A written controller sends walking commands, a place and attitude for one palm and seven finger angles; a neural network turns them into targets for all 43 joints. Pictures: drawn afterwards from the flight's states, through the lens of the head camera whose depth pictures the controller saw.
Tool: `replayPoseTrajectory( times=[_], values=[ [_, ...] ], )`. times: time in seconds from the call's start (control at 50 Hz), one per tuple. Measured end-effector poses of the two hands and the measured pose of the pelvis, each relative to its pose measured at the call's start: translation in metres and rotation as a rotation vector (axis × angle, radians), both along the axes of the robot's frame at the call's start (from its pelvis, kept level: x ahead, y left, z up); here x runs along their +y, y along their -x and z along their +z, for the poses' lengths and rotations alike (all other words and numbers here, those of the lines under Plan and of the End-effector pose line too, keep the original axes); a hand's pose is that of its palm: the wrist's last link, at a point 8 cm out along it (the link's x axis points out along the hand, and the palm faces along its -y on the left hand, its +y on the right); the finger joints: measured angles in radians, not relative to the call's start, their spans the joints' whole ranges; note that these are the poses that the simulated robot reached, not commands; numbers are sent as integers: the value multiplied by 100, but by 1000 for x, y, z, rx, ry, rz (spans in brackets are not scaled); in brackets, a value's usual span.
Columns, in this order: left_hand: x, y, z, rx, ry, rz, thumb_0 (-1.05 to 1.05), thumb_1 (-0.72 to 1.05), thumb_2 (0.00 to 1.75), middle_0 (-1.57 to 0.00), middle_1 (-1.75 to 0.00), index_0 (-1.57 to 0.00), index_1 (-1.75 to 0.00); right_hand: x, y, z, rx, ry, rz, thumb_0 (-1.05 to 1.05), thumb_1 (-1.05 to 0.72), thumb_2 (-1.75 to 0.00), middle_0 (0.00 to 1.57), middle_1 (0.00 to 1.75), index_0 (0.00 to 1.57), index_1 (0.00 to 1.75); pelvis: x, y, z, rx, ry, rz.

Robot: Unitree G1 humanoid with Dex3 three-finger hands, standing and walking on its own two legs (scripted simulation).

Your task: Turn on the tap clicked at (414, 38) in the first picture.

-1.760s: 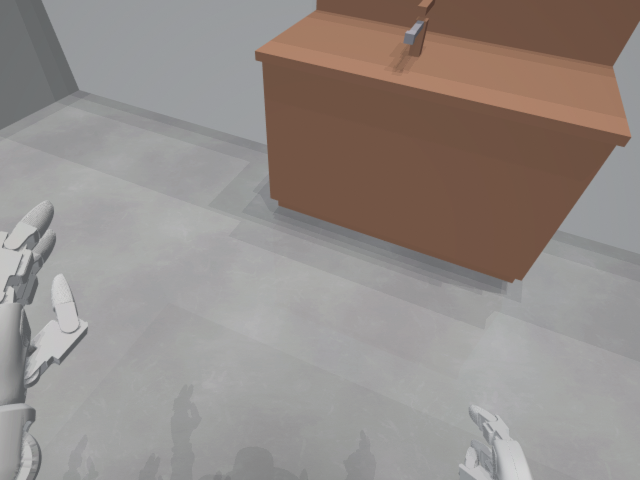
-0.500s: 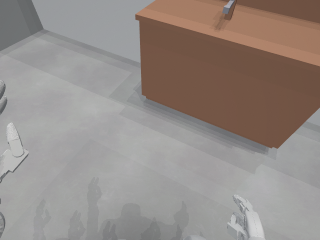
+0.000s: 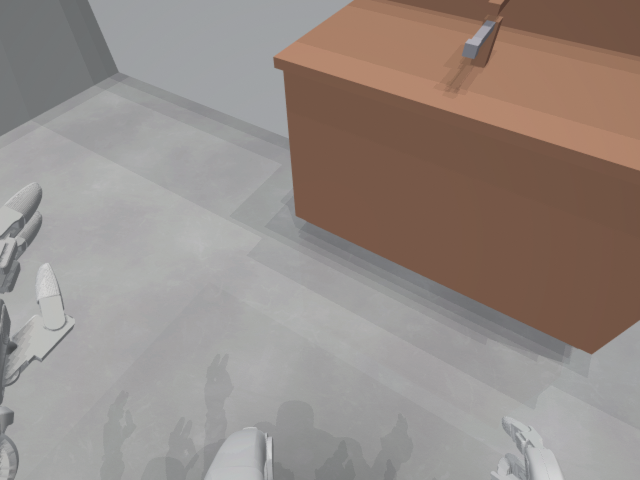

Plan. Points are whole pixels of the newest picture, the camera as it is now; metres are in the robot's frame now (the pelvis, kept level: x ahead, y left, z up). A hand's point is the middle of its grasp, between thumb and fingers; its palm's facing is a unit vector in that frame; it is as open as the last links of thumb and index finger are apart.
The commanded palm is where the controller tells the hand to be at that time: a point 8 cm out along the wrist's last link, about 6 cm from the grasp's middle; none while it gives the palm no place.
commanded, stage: walk to a spot facing it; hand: left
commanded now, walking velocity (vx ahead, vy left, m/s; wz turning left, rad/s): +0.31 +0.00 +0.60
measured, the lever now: (471, 48) +0.93 -0.29 +0.08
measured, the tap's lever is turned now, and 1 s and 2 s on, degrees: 0 0 0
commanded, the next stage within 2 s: turn to face it in 0.20 s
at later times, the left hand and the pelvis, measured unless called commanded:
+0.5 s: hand (16, 224) +0.30 +0.29 +0.21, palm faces +0.53 -0.74 -0.42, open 7.4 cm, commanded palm +0.25 +0.32 +0.18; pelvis +0.13 +0.02 +0.00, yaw +7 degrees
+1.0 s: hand (186, 162) +0.40 +0.16 +0.20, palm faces +0.24 -0.81 -0.54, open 7.4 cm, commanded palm +0.35 +0.22 +0.18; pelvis +0.15 -0.04 +0.00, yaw -7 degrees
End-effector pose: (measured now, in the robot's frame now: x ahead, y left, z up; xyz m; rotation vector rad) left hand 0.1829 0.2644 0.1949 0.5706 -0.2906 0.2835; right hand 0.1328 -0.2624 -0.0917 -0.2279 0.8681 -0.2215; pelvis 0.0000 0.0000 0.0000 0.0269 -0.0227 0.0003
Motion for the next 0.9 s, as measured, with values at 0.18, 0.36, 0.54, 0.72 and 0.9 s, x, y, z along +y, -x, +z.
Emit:
replayPoseTrajectory(
  times=[0.18, 0.36, 0.54, 0.72, 0.9],
  values=[
    [35, -33, 6, -74, 8, 115, 1, 88, 90, -21, -30, -21, -30, 16, -73, 14, -12, 46, 69, 2, -91, -90, 19, 30, 19, 29, 12, -63, -1, 17, -2, 58],
    [69, -80, -13, -157, 50, 126, 1, 89, 90, -21, -30, -21, -30, 98, -163, 2, -122, -57, 182, 2, -91, -90, 19, 30, 19, 29, 32, -104, -22, -33, 19, 134],
    [54, -69, 31, -189, -27, 168, 1, 89, 90, -21, -30, -21, -30, 137, -203, 19, -158, -184, 312, 2, -90, -89, 20, 30, 20, 30, 21, -138, 1, -10, 54, 114],
    [18, -135, -22, -36, 104, 253, 1, 89, 90, -20, -30, -20, -30, 64, -230, -6, -200, -170, 249, 1, -90, -89, 20, 30, 20, 30, -19, -160, -16, -16, 31, 37],
    [-64, -184, -3, -9, 36, -121, 2, 89, 90, -21, -30, -21, -30, -39, -181, 13, -125, -21, -6, 2, -91, -90, 20, 30, 20, 30, -39, -155, -5, 25, -13, -73]
  ],
)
